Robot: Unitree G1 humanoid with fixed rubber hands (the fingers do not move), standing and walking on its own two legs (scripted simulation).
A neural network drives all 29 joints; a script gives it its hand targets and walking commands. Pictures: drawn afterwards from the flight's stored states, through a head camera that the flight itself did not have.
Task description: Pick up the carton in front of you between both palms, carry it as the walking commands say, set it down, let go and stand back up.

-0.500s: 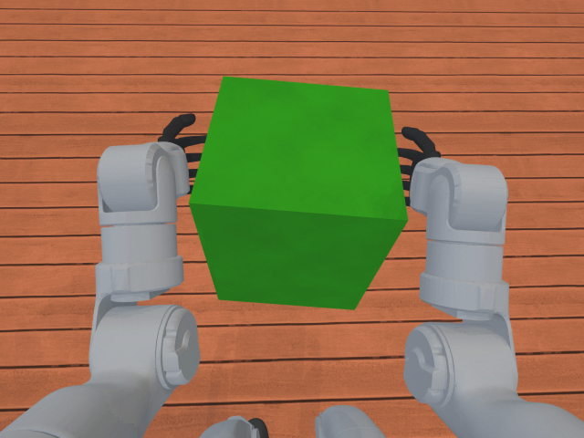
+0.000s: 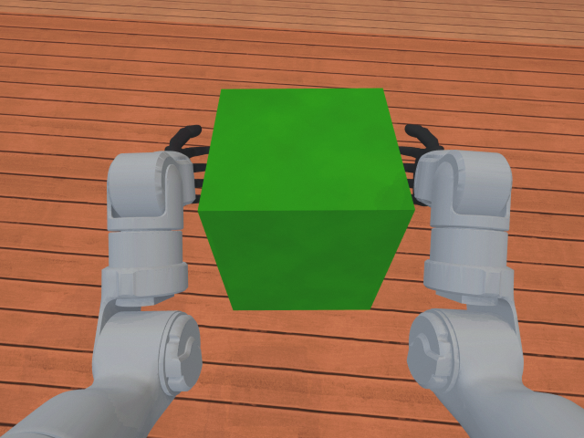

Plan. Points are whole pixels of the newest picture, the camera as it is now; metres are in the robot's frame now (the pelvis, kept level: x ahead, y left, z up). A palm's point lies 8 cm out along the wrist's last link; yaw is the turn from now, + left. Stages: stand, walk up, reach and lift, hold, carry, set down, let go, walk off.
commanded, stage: carry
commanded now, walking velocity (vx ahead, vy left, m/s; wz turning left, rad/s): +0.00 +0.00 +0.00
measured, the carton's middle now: (301, 208) +0.40 +0.01 +0.10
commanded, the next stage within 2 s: none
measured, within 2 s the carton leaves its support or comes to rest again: neither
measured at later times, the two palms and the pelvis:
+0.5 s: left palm (174, 199) +0.37 +0.18 +0.13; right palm (405, 205) +0.38 -0.12 +0.13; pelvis +0.03 +0.02 +0.00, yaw +2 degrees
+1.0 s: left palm (164, 215) +0.34 +0.18 +0.14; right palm (407, 217) +0.35 -0.12 +0.14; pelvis +0.00 +0.02 +0.00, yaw +3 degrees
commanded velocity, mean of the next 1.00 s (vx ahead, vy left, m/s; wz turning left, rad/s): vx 0.00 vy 0.00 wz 0.00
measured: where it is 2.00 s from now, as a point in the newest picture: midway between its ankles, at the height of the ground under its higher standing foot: outside the picture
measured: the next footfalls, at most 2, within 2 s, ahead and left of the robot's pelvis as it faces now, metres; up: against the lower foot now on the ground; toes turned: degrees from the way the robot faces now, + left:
none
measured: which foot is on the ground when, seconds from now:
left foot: down 0.00-1.00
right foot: down 0.00-1.00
